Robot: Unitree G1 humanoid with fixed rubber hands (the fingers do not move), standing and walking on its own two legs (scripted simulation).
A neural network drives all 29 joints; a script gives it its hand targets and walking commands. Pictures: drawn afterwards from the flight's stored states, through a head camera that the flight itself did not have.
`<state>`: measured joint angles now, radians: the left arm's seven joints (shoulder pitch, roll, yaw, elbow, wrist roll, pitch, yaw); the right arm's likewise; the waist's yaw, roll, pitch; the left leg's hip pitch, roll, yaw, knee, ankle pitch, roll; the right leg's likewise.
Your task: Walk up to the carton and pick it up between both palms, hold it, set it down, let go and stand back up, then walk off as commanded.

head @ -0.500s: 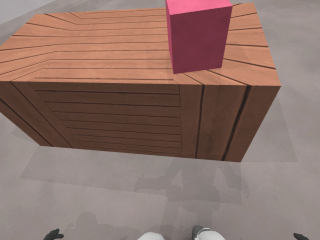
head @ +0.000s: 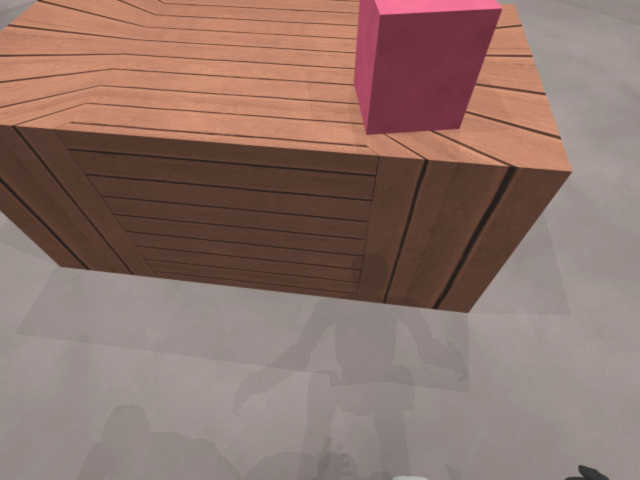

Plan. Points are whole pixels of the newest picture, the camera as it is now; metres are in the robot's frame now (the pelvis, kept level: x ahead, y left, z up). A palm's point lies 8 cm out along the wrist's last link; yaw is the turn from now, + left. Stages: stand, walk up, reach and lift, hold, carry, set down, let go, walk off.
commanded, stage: walk off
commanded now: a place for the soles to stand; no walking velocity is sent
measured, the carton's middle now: (413, 52) +0.91 -0.13 +0.03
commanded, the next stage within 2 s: none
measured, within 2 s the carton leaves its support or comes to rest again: neither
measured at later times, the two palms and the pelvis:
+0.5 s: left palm (133, 439) +0.18 +0.26 -0.05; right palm (622, 431) +0.22 -0.38 -0.14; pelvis +0.12 -0.07 -0.01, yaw -3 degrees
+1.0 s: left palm (147, 403) +0.23 +0.28 -0.10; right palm (625, 417) +0.23 -0.37 -0.10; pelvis +0.12 -0.04 -0.01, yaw -5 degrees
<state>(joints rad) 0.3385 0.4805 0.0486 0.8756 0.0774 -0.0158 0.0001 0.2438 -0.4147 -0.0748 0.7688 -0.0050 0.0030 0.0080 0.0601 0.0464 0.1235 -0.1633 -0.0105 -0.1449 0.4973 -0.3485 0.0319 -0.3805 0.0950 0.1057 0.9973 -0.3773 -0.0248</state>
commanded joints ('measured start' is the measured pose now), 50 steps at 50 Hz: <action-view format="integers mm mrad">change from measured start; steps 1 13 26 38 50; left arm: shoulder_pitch -22 0 -31 -65 14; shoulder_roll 136 151 132 105 102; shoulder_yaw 45 46 54 36 73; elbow -93 -114 -101 -90 -39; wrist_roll -54 -65 -57 -96 -79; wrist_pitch -51 -80 -9 19 9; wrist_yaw -13 41 34 38 43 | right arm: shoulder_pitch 105 -24 -105 -125 -214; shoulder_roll -266 -181 -158 -189 -222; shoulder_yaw -70 -29 -38 -23 -57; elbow -40 -44 -10 -63 -137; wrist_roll -38 -13 -9 -22 -17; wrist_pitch -25 5 22 -2 49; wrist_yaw -5 -21 -37 -40 -20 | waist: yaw -135 -43 -23 -50 -16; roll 136 -175 -232 174 187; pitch -90 -62 -46 -101 -76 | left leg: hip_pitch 241 -271 -251 -11 -73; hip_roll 199 14 -1 318 124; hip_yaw -161 -7 135 -199 -55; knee -45 569 251 -17 105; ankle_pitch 437 -118 28 984 460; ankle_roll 155 -14 -25 277 101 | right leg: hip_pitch -188 278 311 15 152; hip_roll -91 -350 -229 -31 -74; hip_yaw -94 209 116 16 -112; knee -299 -570 -472 73 -491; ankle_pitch -64 794 850 -294 152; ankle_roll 47 -145 -88 -5 28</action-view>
